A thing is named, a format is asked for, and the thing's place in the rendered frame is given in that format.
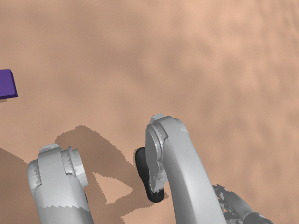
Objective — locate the small box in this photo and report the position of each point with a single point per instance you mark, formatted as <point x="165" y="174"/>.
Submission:
<point x="7" y="85"/>

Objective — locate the right robot foot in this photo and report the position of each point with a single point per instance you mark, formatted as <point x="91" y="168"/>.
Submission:
<point x="143" y="172"/>

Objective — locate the right robot hand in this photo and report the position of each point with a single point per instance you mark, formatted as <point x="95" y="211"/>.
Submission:
<point x="237" y="209"/>

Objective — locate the right robot arm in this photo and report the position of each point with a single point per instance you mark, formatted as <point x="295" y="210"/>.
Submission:
<point x="256" y="218"/>

